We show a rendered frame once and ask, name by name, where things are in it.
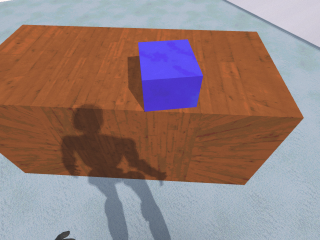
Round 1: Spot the pedestal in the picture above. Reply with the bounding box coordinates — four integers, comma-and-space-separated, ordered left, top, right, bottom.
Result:
0, 24, 304, 185

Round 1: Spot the carton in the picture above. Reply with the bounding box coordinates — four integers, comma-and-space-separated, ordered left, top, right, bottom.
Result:
138, 39, 203, 112

